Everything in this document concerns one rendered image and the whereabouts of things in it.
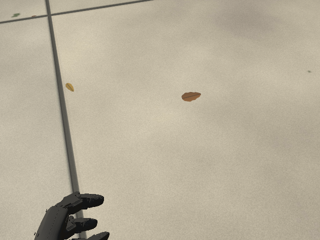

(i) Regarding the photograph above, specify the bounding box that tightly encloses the left robot hand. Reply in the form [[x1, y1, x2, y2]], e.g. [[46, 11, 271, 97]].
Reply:
[[34, 191, 110, 240]]

